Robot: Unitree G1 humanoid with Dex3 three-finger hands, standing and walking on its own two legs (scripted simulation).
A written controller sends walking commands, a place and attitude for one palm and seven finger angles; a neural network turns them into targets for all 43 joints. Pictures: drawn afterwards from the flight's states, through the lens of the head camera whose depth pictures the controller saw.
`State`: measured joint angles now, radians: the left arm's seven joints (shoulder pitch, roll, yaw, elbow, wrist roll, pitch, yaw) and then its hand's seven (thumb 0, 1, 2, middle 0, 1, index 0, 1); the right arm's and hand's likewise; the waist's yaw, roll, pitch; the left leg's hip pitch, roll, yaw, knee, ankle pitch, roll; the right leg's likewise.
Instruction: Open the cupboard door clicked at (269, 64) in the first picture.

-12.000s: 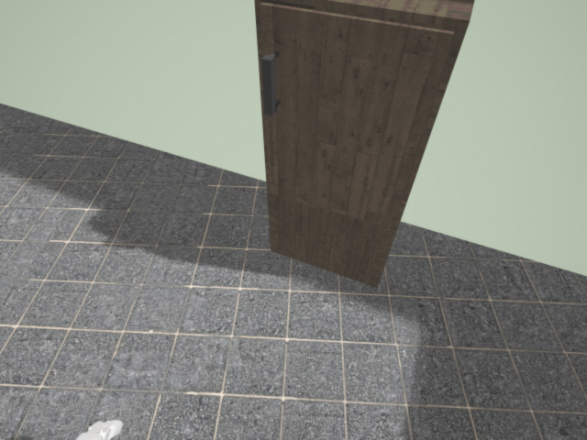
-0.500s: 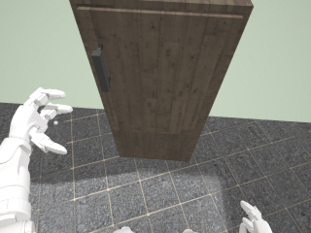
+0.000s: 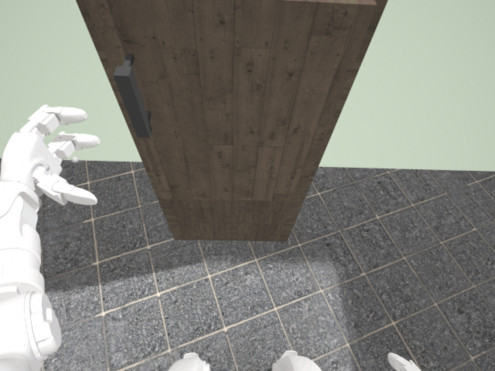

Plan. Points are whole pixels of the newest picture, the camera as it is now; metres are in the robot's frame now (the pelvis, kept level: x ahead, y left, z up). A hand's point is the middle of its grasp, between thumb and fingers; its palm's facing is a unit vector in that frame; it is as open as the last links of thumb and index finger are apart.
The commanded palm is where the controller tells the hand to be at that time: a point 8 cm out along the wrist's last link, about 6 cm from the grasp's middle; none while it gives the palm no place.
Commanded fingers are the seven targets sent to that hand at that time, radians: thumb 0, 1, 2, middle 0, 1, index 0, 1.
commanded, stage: move the hooked fingers beside the handle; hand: left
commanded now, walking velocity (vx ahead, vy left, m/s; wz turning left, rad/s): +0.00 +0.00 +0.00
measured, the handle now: (137, 97) +0.57 +0.20 +0.07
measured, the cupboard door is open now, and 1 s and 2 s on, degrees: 0 0 0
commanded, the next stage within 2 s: slide the fingers in behind the handle in 1.58 s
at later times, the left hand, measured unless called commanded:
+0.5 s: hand (90, 123) +0.49 +0.25 +0.09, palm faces -0.05 -1.00 -0.01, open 14.0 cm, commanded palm +0.47 +0.31 +0.08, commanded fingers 0.00 -0.50 0.30 -0.30 -1.20 -0.30 -1.20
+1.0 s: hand (100, 111) +0.54 +0.26 +0.07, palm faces -0.05 -1.00 -0.02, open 14.0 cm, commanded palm +0.52 +0.30 +0.08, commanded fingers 0.00 -0.50 0.30 -0.30 -1.20 -0.30 -1.20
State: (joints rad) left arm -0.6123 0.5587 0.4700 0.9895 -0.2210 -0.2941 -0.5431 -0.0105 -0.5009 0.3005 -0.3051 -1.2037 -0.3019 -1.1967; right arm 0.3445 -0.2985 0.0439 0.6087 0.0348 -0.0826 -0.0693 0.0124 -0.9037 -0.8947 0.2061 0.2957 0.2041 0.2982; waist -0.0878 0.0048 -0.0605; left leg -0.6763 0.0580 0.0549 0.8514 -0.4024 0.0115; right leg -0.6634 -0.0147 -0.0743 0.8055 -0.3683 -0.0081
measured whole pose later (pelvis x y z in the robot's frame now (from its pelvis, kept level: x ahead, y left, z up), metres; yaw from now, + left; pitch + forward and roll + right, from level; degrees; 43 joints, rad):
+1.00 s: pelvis +0.01 +0.01 -0.02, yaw -3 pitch +23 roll -4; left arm -0.96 0.78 0.54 1.25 -0.06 -0.29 -0.49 -0.01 -0.50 0.30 -0.30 -1.20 -0.30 -1.20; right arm 0.45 -0.30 0.06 0.58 0.00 0.09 -0.03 0.01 -0.90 -0.89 0.21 0.30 0.20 0.30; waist -0.21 0.02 -0.06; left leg -0.90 0.09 0.06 0.95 -0.45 0.03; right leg -0.87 0.01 -0.06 0.85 -0.37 0.01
